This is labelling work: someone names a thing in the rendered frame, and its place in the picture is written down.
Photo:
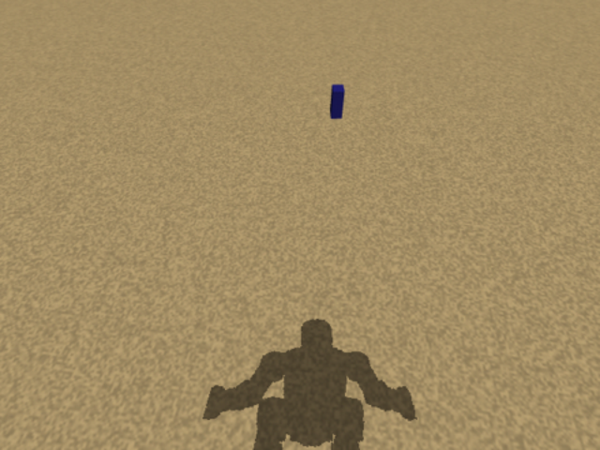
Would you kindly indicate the carton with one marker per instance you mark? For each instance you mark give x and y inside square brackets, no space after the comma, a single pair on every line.
[337,98]

